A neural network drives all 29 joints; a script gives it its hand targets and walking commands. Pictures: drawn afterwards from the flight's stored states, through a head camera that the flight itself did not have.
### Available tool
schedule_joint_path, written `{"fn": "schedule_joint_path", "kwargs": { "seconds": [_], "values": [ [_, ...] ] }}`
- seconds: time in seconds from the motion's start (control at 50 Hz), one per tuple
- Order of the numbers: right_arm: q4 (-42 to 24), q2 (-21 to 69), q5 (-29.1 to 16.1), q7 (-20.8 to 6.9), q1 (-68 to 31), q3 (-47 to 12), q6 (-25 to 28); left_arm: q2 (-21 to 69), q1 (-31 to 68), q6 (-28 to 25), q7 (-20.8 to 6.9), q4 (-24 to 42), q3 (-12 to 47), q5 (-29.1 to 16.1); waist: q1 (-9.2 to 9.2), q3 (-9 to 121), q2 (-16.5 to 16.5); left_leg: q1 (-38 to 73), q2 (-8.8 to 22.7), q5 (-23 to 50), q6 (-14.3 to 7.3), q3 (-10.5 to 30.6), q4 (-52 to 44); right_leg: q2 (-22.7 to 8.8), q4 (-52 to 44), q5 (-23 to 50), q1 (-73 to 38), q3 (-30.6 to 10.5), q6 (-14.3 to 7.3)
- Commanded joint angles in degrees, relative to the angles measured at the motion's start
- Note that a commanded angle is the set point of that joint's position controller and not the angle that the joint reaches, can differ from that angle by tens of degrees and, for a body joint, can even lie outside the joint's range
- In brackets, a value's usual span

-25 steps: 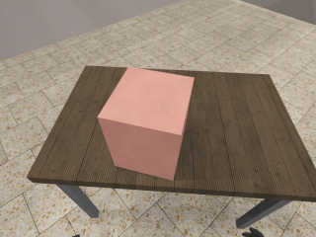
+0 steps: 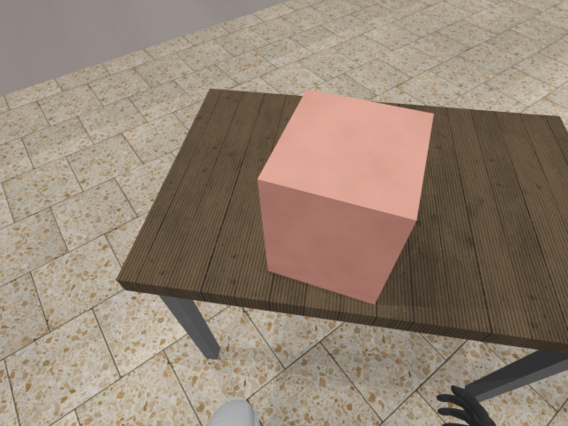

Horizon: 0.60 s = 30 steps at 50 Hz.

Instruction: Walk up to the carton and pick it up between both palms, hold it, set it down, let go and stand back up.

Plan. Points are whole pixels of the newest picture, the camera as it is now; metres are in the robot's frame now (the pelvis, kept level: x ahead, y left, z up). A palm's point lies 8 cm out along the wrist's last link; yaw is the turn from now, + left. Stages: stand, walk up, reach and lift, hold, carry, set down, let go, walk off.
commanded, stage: walk up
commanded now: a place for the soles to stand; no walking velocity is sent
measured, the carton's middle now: (341, 200) +0.46 -0.06 +0.02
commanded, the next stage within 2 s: none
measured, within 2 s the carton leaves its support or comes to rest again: neither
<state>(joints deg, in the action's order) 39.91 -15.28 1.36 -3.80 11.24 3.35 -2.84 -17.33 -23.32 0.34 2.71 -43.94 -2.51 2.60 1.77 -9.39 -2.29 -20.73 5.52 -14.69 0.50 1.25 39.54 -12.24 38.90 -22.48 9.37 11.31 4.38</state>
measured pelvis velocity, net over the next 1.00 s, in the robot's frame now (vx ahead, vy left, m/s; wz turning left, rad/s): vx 0.00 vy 0.04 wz -0.24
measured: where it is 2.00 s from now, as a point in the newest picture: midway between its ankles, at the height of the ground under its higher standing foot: outside the picture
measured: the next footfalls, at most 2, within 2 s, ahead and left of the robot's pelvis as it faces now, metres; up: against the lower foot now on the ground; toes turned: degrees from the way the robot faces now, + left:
right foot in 0.38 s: +0.01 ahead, -0.07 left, +0.00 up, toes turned -9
left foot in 0.64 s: +0.07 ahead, +0.15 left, +0.00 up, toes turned -9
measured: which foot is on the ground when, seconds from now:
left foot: down 0.00-0.40, up 0.42-0.62, down 0.64-1.00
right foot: down 0.00-0.02, up 0.04-0.36, down 0.38-1.00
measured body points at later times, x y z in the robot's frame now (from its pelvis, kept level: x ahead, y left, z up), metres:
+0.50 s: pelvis -0.03 +0.03 +0.00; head -0.02 +0.00 +0.45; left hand +0.07 +0.30 -0.10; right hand +0.03 -0.25 -0.13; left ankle +0.04 +0.15 -0.68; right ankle -0.03 -0.07 -0.71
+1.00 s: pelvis +0.00 +0.04 +0.02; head +0.00 +0.04 +0.47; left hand +0.13 +0.27 -0.10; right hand +0.03 -0.23 -0.10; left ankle +0.03 +0.15 -0.71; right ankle -0.03 -0.07 -0.71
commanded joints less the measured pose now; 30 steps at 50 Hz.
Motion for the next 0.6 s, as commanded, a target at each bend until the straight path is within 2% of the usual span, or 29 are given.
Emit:
{"fn": "schedule_joint_path", "kwargs": {
  "seconds": [0.0, 0.02, 0.04, 0.06, 0.1, 0.12, 0.16, 0.2, 0.24, 0.26, 0.28, 0.3, 0.32, 0.34, 0.36, 0.38, 0.4, 0.42, 0.44, 0.46, 0.48, 0.52, 0.54, 0.58],
  "values": [
    [-0.9, -18.2, -0.98, 3.38, 8.12, 5.31, 2.13, -2.94, -2.59, 1.33, -1.87, 9.07, -0.71, -2.92, -4.97, 10.01, -10.81, 3.9, 14.28, -14.71, -12.86, 23.57, -24.46, 8.83, 20.13, -21.09, 12.96, -10.04, -4.71],
    [-0.91, -18.17, -1.69, 3.97, 3.53, 5.01, 1.85, -5.56, -1.76, 2.52, -1.68, 8.41, -1.63, -2.56, -4.28, 5.99, -8.06, -4.15, 15.23, -30.01, -14.62, 26.09, -29.0, 8.0, 22.44, -19.32, 11.44, -12.67, -4.33],
    [-1.2, -16.27, -1.63, 4.3, 0.34, 4.46, 1.84, -6.88, -1.99, 2.56, -1.6, 8.08, -1.95, -2.49, -3.18, 2.76, -7.59, -4.41, 13.98, -31.0, -14.21, 24.13, -29.17, 8.15, 22.55, -16.1, 13.94, -13.69, -3.98],
    [-1.78, -14.71, -0.86, 4.61, -1.51, 3.89, 1.8, -7.08, -3.99, 1.92, -1.48, 6.97, -2.08, -2.88, -2.29, 2.45, -7.69, -0.79, 12.69, -23.91, -13.79, 19.33, -26.41, 8.43, 22.03, -13.21, 15.79, -14.1, -4.04],
    [-2.39, -12.66, 0.37, 4.82, -1.19, 3.0, 2.18, -6.83, -7.45, 0.91, -1.24, 5.61, -2.17, -2.15, -1.69, 6.07, -8.66, 4.84, 13.51, -9.65, -14.02, 15.58, -21.6, 7.95, 20.96, -11.42, 16.44, -14.67, -3.85],
    [-2.18, -11.66, 0.71, 4.71, -1.04, 2.71, 2.25, -6.97, -7.79, 0.68, -1.23, 5.71, -2.41, -1.73, -1.74, 7.76, -8.72, 5.2, 13.93, -7.31, -14.36, 14.54, -20.56, 8.08, 19.67, -11.32, 14.92, -14.58, -3.78],
    [-2.17, -10.51, 1.14, 4.83, -0.04, 2.43, 2.59, -7.65, -5.38, 0.86, -1.43, 7.22, -3.11, -0.92, -2.59, 7.78, -6.83, 5.45, 15.9, -3.24, -15.47, 15.39, -19.67, 8.26, 17.33, -10.29, 14.49, -15.37, -3.68],
    [-2.01, -10.78, 1.5, 5.32, 0.46, 2.44, 2.76, -7.08, -3.86, 1.28, -2.01, 8.57, -3.54, -0.44, -2.98, 7.74, -6.6, 4.95, 17.79, -1.92, -16.13, 15.3, -19.58, 8.4, 16.4, -8.47, 14.52, -15.64, -3.96],
    [-1.9, -11.35, 1.84, 6.0, 0.82, 2.37, 2.8, -6.14, -3.46, 1.64, -2.66, 9.69, -3.66, 0.14, -2.61, 7.51, -5.98, 5.58, 19.6, -0.11, -16.31, 15.67, -18.63, 7.99, 13.28, -7.28, 14.4, -15.76, -4.41],
    [-2.17, -11.67, 1.82, 6.19, 0.48, 2.36, 2.75, -5.86, -3.99, 1.61, -2.98, 9.9, -3.76, 0.07, -2.3, 8.08, -4.96, 4.82, 19.34, -0.8, -15.71, 14.23, -18.07, 8.33, 11.12, -6.52, 12.79, -15.25, -4.86],
    [-2.45, -12.06, 1.73, 6.25, -0.64, 2.19, 2.6, -5.39, -5.57, 1.45, -3.36, 9.85, -3.88, -0.16, -0.92, 8.58, -4.42, 2.77, 18.59, -3.2, -14.44, 11.74, -16.94, 8.81, 6.94, -5.22, 9.62, -14.52, -5.43],
    [-2.99, -12.17, 1.49, 6.11, -3.16, 1.98, 2.36, -5.02, -8.56, 1.09, -3.75, 9.22, -4.15, -0.58, 1.42, 9.3, -3.94, -1.98, 16.26, -7.05, -11.94, 7.53, -14.6, 9.56, 0.21, -0.6, 3.28, -13.51, -6.47],
    [-3.28, -11.22, 1.18, 5.84, -4.42, 1.39, 1.99, -5.49, -11.03, 0.52, -4.11, 8.54, -4.6, -0.87, 3.42, 9.41, 0.03, -6.84, 11.9, -12.62, -8.41, 2.22, -8.71, 10.65, -8.21, 3.79, -2.82, -13.86, -7.38],
    [-4.08, -7.13, 0.35, 5.37, -2.06, 0.02, 1.76, -9.31, -9.71, 0.02, -4.13, 8.81, -5.81, -0.43, 2.92, 8.43, 13.2, -10.53, 3.75, -17.66, -3.74, -5.67, 5.34, 5.01, -19.04, -4.84, -1.22, -26.91, -9.66],
    [-5.51, -4.62, -1.19, 5.16, -2.36, -0.72, 1.63, -12.67, -4.26, -0.07, -3.42, 10.94, -5.63, -1.22, 2.03, 4.89, 19.15, -15.79, -4.9, -23.71, 0.09, -6.72, 14.6, -2.97, -26.5, -13.44, 6.6, -46.3, -12.3],
    [-4.01, -7.51, -0.82, 5.55, -1.65, 0.11, 0.9, -13.21, -1.72, 0.29, -2.72, 10.35, -5.95, -1.46, 1.48, 3.17, 13.53, -11.58, -2.66, -23.06, -0.43, -1.37, 19.59, -5.46, -28.45, -22.54, 14.09, -47.21, -16.29],
    [-3.51, -8.54, -1.01, 5.38, -0.78, 0.42, 0.64, -11.56, 0.7, 0.16, -2.39, 11.15, -5.26, -1.34, 0.67, 1.51, 12.32, -10.23, -1.66, -20.37, -0.65, -0.41, 20.6, -4.68, -28.48, -21.94, 16.2, -44.91, -16.96],
    [-2.82, -8.85, -1.2, 5.27, -0.36, 0.45, 0.89, -9.0, 2.49, -0.11, -2.24, 11.45, -4.28, -0.88, -0.17, 0.32, 10.41, -11.71, -1.7, -16.72, -0.46, 0.23, 19.91, -1.24, -25.6, -12.52, 12.84, -38.51, -15.76],
    [-1.83, -8.07, -1.08, 5.25, 1.11, 0.04, 1.36, -7.76, 2.68, -0.35, -2.06, 11.64, -3.71, -0.29, -0.61, 1.85, 9.99, -12.02, -1.61, -14.59, -0.22, 0.35, 18.41, 0.49, -22.51, -4.01, 9.15, -33.85, -14.3],
    [-1.21, -7.66, -0.72, 5.22, 2.77, -0.25, 1.82, -7.54, 2.4, -0.51, -2.01, 11.66, -3.29, -0.04, -0.84, 4.19, 10.15, -10.48, -1.49, -13.11, 0.05, 0.07, 17.1, 1.22, -20.43, 2.74, 6.99, -31.05, -13.96],
    [-1.42, -7.16, -0.29, 5.23, 3.18, -0.45, 2.24, -7.61, 1.78, -0.54, -2.22, 11.36, -3.0, -0.34, -0.47, 5.97, 10.45, -7.92, -1.45, -13.6, 0.33, -0.62, 13.97, 1.64, -18.79, 5.89, 6.58, -30.17, -14.73],
    [-2.24, -6.42, -0.12, 4.99, 2.47, -0.77, 2.74, -7.61, 1.88, -0.33, -2.52, 10.67, -2.69, -0.78, 0.05, 6.7, 10.56, -3.3, -1.44, -13.19, 0.81, -1.72, 6.3, 1.99, -16.98, 5.73, 7.39, -29.47, -15.3],
    [-2.6, -5.94, -0.3, 4.87, 2.9, -0.84, 3.02, -7.84, 2.53, -0.14, -2.55, 10.73, -2.65, -0.97, -0.35, 7.05, 10.71, -0.32, -1.84, -10.52, 0.7, -2.29, 1.01, 2.59, -15.52, 6.58, 7.77, -28.66, -15.13],
    [-2.51, -6.12, -0.41, 4.77, 5.62, -0.59, 3.73, -7.84, 3.83, 0.22, -2.65, 10.86, -2.12, -1.52, -2.48, 8.67, 8.21, 8.62, -3.24, 0.54, -0.14, -3.18, -11.51, 3.45, -11.02, 10.1, 10.33, -26.78, -12.85]
  ]
}}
